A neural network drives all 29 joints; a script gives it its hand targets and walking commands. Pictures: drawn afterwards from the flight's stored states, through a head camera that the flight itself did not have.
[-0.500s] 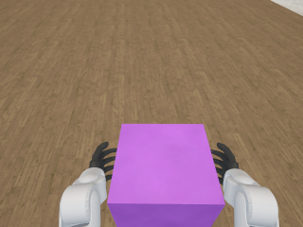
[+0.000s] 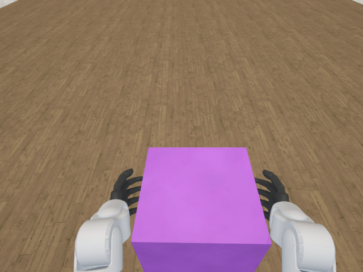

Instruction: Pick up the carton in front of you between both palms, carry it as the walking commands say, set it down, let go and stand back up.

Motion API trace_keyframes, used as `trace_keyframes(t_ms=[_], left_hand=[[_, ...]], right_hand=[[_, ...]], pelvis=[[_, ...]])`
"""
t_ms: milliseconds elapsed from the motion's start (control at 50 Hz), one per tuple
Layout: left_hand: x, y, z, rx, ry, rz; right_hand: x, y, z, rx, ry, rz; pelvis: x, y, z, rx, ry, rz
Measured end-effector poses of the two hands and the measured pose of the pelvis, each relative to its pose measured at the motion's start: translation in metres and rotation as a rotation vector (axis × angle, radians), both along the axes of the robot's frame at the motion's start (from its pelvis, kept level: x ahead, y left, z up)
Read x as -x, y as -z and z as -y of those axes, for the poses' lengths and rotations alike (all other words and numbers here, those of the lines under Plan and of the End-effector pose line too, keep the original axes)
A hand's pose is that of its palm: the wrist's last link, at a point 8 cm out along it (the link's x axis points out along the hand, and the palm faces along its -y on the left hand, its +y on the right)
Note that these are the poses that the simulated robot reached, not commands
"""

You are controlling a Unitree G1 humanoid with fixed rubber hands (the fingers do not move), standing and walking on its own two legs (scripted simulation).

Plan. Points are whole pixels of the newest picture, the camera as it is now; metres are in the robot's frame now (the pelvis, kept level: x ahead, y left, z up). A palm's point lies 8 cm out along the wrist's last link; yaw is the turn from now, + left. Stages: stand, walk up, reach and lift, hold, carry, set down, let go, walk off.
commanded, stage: carry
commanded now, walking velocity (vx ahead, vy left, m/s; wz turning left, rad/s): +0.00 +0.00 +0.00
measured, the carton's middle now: (196, 219) +0.27 +0.00 +0.01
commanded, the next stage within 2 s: none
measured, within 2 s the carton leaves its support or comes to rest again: neither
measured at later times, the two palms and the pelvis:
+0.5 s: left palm (103, 220) +0.23 +0.17 +0.09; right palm (267, 221) +0.23 -0.13 +0.09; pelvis -0.01 +0.02 -0.01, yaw +0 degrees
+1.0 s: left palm (103, 239) +0.21 +0.18 +0.05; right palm (262, 240) +0.21 -0.12 +0.05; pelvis -0.06 +0.03 +0.00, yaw +0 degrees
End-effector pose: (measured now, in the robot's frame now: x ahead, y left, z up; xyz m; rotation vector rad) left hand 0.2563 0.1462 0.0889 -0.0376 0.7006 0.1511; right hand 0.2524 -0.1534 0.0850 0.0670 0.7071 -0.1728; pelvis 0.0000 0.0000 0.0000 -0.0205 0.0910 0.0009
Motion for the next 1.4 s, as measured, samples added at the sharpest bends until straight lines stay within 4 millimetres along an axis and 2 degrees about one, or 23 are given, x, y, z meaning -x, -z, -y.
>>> trace_keyframes(t_ms=[140, 300, 620, 820, 1020, 1220, 1400], left_hand=[[-0.004, -0.005, -0.011, 0.017, -0.018, 0.05], [0.004, -0.005, -0.021, 0.017, -0.008, 0.047], [0.039, 0.002, -0.028, 0.007, -0.004, 0.019], [0.048, 0.02, -0.03, -0.027, 0.005, -0.02], [0.047, 0.038, -0.03, -0.053, 0.033, -0.012], [0.033, 0.059, -0.031, -0.065, 0.046, 0.002], [0.023, 0.053, -0.032, -0.059, 0.042, 0.064]], right_hand=[[-0.01, -0.011, -0.011, 0.017, -0.019, 0.049], [0.002, -0.01, -0.021, 0.021, -0.011, 0.047], [0.037, -0.002, -0.028, 0.019, -0.013, 0.019], [0.045, 0.019, -0.03, 0.044, -0.034, -0.021], [0.043, 0.037, -0.032, 0.064, -0.067, -0.013], [0.031, 0.058, -0.032, 0.081, -0.076, 0.001], [0.021, 0.051, -0.034, 0.077, -0.067, 0.063]], pelvis=[[-0.007, 0.0, -0.006, 0.0, -0.001, 0.001], [-0.006, 0.002, -0.017, 0.003, 0.0, 0.024], [0.028, 0.005, -0.026, -0.001, -0.003, 0.07], [0.05, 0.003, -0.026, -0.012, -0.003, 0.082], [0.062, 0.003, -0.027, -0.015, -0.004, 0.083], [0.068, 0.003, -0.028, -0.017, -0.003, 0.08], [0.067, 0.005, -0.03, -0.012, -0.002, 0.071]])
